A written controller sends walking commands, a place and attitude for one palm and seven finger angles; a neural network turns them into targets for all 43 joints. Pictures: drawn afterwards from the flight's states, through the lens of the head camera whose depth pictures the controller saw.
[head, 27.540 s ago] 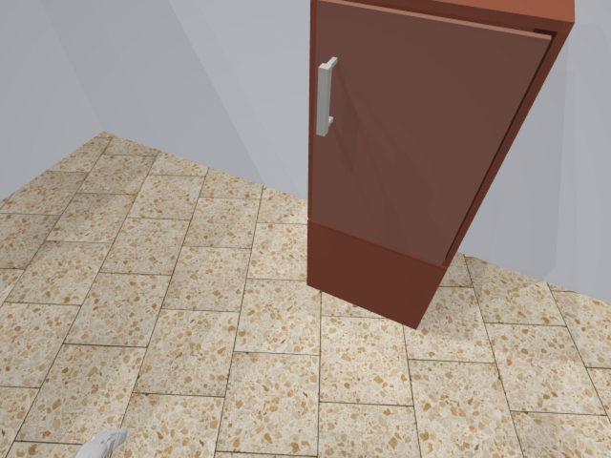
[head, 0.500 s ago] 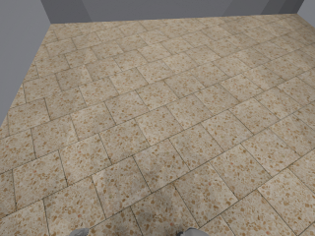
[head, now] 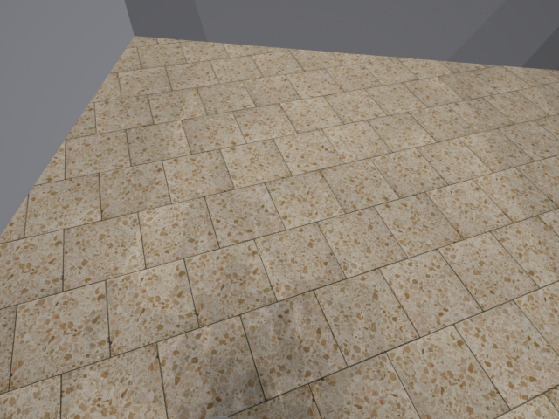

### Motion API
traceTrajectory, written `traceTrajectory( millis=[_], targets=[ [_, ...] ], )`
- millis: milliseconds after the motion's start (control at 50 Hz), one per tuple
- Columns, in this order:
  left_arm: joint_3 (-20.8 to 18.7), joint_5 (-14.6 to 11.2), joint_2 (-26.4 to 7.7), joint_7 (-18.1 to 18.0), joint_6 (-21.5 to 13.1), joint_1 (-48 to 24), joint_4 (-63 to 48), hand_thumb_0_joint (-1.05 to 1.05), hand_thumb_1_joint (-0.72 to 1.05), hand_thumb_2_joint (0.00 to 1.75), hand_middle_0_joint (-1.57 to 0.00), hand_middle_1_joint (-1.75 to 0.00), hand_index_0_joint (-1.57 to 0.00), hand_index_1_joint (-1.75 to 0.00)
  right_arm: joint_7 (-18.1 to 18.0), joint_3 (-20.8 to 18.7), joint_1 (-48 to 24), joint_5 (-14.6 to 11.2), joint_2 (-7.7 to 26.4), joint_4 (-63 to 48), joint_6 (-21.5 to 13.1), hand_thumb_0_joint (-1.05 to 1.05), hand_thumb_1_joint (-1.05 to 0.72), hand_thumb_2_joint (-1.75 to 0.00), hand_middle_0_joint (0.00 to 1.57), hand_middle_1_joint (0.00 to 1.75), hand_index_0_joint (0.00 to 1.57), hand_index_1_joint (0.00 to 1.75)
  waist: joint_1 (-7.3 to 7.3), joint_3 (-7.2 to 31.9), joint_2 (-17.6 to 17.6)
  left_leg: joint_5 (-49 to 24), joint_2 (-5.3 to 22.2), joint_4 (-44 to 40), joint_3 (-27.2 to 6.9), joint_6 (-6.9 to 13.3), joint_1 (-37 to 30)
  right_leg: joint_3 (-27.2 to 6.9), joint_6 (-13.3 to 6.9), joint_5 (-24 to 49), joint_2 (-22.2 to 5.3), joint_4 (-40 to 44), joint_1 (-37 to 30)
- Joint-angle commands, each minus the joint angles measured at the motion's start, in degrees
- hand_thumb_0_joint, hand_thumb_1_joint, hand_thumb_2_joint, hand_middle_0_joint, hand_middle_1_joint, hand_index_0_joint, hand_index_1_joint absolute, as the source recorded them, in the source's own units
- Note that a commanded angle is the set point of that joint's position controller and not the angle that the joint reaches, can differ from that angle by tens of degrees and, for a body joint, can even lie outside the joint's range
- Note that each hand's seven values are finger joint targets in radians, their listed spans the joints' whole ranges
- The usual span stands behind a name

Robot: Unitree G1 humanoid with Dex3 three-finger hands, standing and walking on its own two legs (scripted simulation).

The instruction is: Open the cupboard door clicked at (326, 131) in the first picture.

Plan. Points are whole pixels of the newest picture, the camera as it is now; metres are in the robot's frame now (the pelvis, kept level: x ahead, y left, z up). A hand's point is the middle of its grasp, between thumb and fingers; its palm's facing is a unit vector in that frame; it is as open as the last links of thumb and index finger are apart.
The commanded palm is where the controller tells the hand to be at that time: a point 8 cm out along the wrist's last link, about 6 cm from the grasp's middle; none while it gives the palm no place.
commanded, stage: turn to face it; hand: left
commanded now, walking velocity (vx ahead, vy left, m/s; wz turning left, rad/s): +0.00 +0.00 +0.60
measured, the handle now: out of the picture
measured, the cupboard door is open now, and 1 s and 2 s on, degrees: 47 47 47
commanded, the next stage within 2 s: none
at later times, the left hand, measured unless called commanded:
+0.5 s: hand out of the picture +0.02 +0.15 -0.18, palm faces +0.36 -0.91 -0.22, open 7.4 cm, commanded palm none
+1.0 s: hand out of the picture +0.02 +0.10 -0.15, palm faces +0.62 -0.75 -0.25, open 7.4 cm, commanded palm none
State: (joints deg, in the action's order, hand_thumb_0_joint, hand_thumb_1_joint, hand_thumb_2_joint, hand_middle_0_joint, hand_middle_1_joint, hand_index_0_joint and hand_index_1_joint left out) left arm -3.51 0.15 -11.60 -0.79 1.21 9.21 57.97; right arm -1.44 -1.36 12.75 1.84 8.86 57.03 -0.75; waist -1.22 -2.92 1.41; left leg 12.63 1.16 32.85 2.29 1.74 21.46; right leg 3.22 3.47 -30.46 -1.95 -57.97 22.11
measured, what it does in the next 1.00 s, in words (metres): steps to the right, turning left: right foot, then left foot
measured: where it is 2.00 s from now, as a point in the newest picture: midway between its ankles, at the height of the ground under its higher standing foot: outside the picture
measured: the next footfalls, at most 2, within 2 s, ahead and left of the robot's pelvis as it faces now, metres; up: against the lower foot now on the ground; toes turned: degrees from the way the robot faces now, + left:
right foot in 0.18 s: +0.08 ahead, -0.17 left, +0.00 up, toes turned +4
left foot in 0.48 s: +0.06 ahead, +0.08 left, +0.00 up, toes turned +26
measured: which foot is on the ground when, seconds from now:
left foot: down 0.00-0.16, up 0.18-0.46, down 0.48-0.78, up 0.80-1.00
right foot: up 0.00-0.16, down 0.18-0.48, up 0.50-0.76, down 0.78-1.00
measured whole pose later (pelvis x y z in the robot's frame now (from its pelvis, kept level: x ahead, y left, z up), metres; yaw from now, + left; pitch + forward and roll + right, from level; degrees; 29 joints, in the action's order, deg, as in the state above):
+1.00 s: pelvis +0.08 -0.10 +0.01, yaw +39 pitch +0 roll +2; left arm -2.3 1.4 -11.4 -1.0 0.7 12.4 50.1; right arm 1.6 -4.2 8.2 0.7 13.5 52.5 4.6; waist -0.4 -5.7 1.9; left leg 26.7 1.1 49.7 4.3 -3.5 23.6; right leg 9.6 0.6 -16.8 -8.0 -31.0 13.9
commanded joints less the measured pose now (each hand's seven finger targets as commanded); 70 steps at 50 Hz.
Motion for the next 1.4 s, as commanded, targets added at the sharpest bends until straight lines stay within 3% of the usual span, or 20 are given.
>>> traceTrajectory(
  millis=[0,100,160,260,400,440,460,480,700,720,760,860,940,1020,1060,1080,1300,1320,1360,1380],
  targets=[
    [-0.8,0.2,-3.6,-0.1,-0.3,0.0,-5.6,0.0,0.9,0.9,-0.2,-0.3,-0.2,-0.3,-0.6,-3.6,4.4,-0.2,13.7,-2.6,0.4,0.0,-0.9,-0.9,0.2,0.3,0.2,0.3,-0.13,9.3,-10.1,-25.7,14.4,-11.1,-16.1,7.5,-12.5,-2.4,0.6,2.6,-0.7,4.2,2.9],
    [-1.6,0.4,-4.8,-0.1,-0.3,5.9,-5.5,0.0,0.9,0.9,-0.2,-0.3,-0.2,-0.3,0.3,-4.9,-3.1,-0.5,14.6,-5.9,2.3,0.0,-0.9,-0.9,0.2,0.3,0.2,0.3,3.24,5.1,-8.5,-1.1,9.2,-10.1,-16.5,3.6,2.8,0.5,-0.1,13.8,1.5,27.0,-13.4],
    [-3.2,1.4,-15.0,-1.1,-1.0,6.9,-7.4,0.0,0.9,0.9,-0.2,-0.3,-0.2,-0.3,1.5,-4.8,-6.2,-0.8,10.1,-9.2,2.7,0.0,-0.9,-0.9,0.2,0.3,0.2,0.3,5.44,2.8,18.0,22.1,-1.2,24.2,-2.2,-4.0,14.5,-25.3,-11.5,8.7,-26.9,48.2,-12.4],
    [-1.3,1.3,-8.9,-1.1,-1.7,1.4,-8.9,0.0,0.9,0.9,-0.2,-0.3,-0.2,-0.3,2.7,-3.9,-4.9,-0.8,7.4,-7.7,3.3,0.0,-0.9,-0.9,0.2,0.3,0.2,0.3,1.14,1.8,12.2,14.7,2.2,27.8,0.6,-5.8,12.0,-3.4,-9.5,39.6,-17.1,38.0,-14.0],
    [-2.4,1.0,-13.4,-0.5,-2.0,7.2,-7.0,0.0,0.9,0.9,-0.2,-0.3,-0.2,-0.3,2.8,-2.6,-5.5,-1.1,7.8,-8.9,2.4,0.0,-0.9,-0.9,0.2,0.3,0.2,0.3,1.96,6.9,9.2,5.2,-2.1,0.1,6.9,-4.1,-2.3,2.9,-6.6,59.8,-17.0,24.6,-20.1],
    [-2.1,0.4,-11.8,-0.2,-1.7,4.6,-8.8,0.0,0.9,0.9,-0.2,-0.3,-0.2,-0.3,2.5,-4.2,1.7,-0.7,13.4,-7.4,2.0,0.0,-0.9,-0.9,0.2,0.3,0.2,0.3,-2.39,11.0,0.7,-14.6,5.2,-7.3,-1.5,-0.7,-19.8,6.7,-1.8,42.4,-13.9,11.4,-6.2],
    [-1.0,0.0,-7.4,0.2,-1.4,3.0,-11.3,0.0,0.9,0.9,-0.2,-0.3,-0.2,-0.3,2.0,-5.9,6.0,-0.4,20.3,-7.2,1.6,0.0,-0.9,-0.9,0.2,0.3,0.2,0.3,-4.93,12.6,-18.0,-38.5,21.9,-9.0,-23.9,8.9,-27.4,7.3,2.5,-1.7,-5.6,-2.5,9.6],
    [-0.9,0.5,-8.5,-0.4,-0.4,-0.4,-12.8,0.0,0.9,0.9,-0.2,-0.3,-0.2,-0.3,1.5,-6.1,8.3,-0.7,21.8,-5.9,2.1,0.0,-0.9,-0.9,0.2,0.3,0.2,0.3,-5.48,13.0,-13.5,-42.1,25.4,-8.6,-25.6,13.8,-26.3,-0.7,1.8,-8.7,-4.8,-9.0,12.6],
    [-1.7,0.6,-7.2,0.3,0.3,6.7,-9.4,0.0,0.9,0.9,-0.2,-0.3,-0.2,-0.3,1.0,-5.5,-8.0,-0.4,17.5,-10.7,3.0,0.0,-0.9,-0.9,0.2,0.3,0.2,0.3,2.89,4.6,-10.2,0.8,9.1,-9.3,-16.8,4.3,1.7,1.0,0.3,10.8,1.0,22.0,-10.6],
    [-2.2,0.8,-8.8,0.0,-0.1,9.2,-8.9,0.0,0.9,0.9,-0.2,-0.3,-0.2,-0.3,1.2,-5.4,-9.3,-0.7,15.9,-11.4,3.2,0.0,-0.9,-0.9,0.2,0.3,0.2,0.3,4.51,3.7,-4.7,5.9,5.6,-5.2,-14.7,1.9,6.8,-0.4,-0.3,13.1,-0.7,30.8,-15.8],
    [-3.4,1.9,-17.2,-0.8,-0.7,9.0,-10.6,0.0,0.9,0.9,-0.2,-0.3,-0.2,-0.3,2.1,-4.7,-10.3,-1.1,10.4,-13.5,3.2,0.0,-0.9,-0.9,0.2,0.3,0.2,0.3,6.39,2.7,20.6,21.8,-4.2,24.0,-2.6,-3.9,14.9,-27.9,-10.1,3.2,-25.6,49.1,-13.0],
    [-1.3,1.3,-9.8,-1.1,-1.3,1.0,-12.6,0.0,0.9,0.9,-0.2,-0.3,-0.2,-0.3,3.1,-4.2,-6.7,-0.9,9.2,-10.2,3.8,0.0,-0.9,-0.9,0.2,0.3,0.2,0.3,0.89,3.3,13.5,14.3,1.4,30.7,-1.0,-5.3,10.0,-4.8,-9.4,32.8,-16.5,38.7,-12.0],
    [-2.2,1.6,-12.4,-1.1,-1.6,6.9,-10.2,0.0,0.9,0.9,-0.2,-0.3,-0.2,-0.3,3.3,-2.9,-9.9,-1.4,6.9,-10.7,3.0,0.0,-0.9,-0.9,0.2,0.3,0.2,0.3,4.23,5.4,9.4,14.9,0.1,12.1,3.5,-5.3,5.2,-2.0,-9.8,47.1,-18.3,32.7,-20.1],
    [-2.8,0.8,-13.0,-0.4,-1.1,5.2,-9.9,0.0,0.9,0.9,-0.2,-0.3,-0.2,-0.3,3.0,-3.3,-3.2,-1.2,9.0,-9.2,2.5,0.0,-0.9,-0.9,0.2,0.3,0.2,0.3,0.75,6.7,6.8,0.1,-0.7,-5.4,3.8,-3.8,-9.5,2.8,-4.9,38.8,-17.2,24.6,-12.1],
    [-1.4,0.1,-6.8,0.1,-0.5,2.9,-13.2,0.0,0.9,0.9,-0.2,-0.3,-0.2,-0.3,2.2,-6.0,4.0,-0.5,19.2,-8.5,1.9,0.0,-0.9,-0.9,0.2,0.3,0.2,0.3,-3.49,9.0,-19.4,-29.7,21.3,-12.0,-25.9,7.6,-23.6,6.9,2.8,-4.6,-5.9,2.4,11.2],
    [-1.1,0.6,-7.9,-0.3,0.2,-1.9,-14.6,0.0,0.9,0.9,-0.2,-0.3,-0.2,-0.3,1.6,-6.2,7.5,-0.4,20.7,-6.8,2.3,0.0,-0.9,-0.9,0.2,0.3,0.2,0.3,-5.2,9.3,-14.9,-32.2,24.2,-11.5,-27.4,12.6,-21.9,-0.4,1.7,-7.6,-5.1,-5.8,13.0],
    [-1.5,0.2,-6.6,0.2,0.3,4.8,-10.2,0.0,0.9,0.9,-0.2,-0.3,-0.2,-0.3,0.8,-5.4,-5.7,-0.3,16.5,-9.8,2.7,0.0,-0.9,-0.9,0.2,0.3,0.2,0.3,2.39,5.5,-9.9,-7.2,9.3,-8.8,-17.9,4.9,-1.9,0.0,0.2,10.1,0.9,22.0,-9.4],
    [-2.0,0.4,-7.7,-0.1,-0.2,7.9,-9.5,0.0,0.9,0.9,-0.2,-0.3,-0.2,-0.3,0.9,-5.4,-7.0,-0.7,15.4,-10.4,2.9,0.0,-0.9,-0.9,0.2,0.3,0.2,0.3,4.17,5.8,-6.5,-2.1,6.4,-5.2,-16.5,2.7,2.8,-0.7,-0.1,14.7,-0.2,31.3,-16.0],
    [-3.5,1.7,-16.8,-0.9,-0.9,8.9,-10.2,0.0,0.9,0.9,-0.2,-0.3,-0.2,-0.3,1.7,-4.7,-7.8,-1.2,9.7,-12.5,2.9,0.0,-0.9,-0.9,0.2,0.3,0.2,0.3,5.92,3.7,19.4,21.5,-5.1,21.4,-2.8,-4.2,14.5,-27.1,-9.5,11.0,-25.3,47.4,-17.0],
    [-2.7,1.2,-15.4,-1.1,-0.9,6.2,-10.9,0.0,0.9,0.9,-0.2,-0.3,-0.2,-0.3,2.1,-5.0,-7.6,-0.8,12.1,-12.1,3.2,0.0,-0.9,-0.9,0.2,0.3,0.2,0.3,4.17,2.1,15.0,21.0,-1.2,31.4,-6.0,-3.3,12.7,-23.7,-12.1,10.9,-25.6,46.2,-10.3]
  ],
)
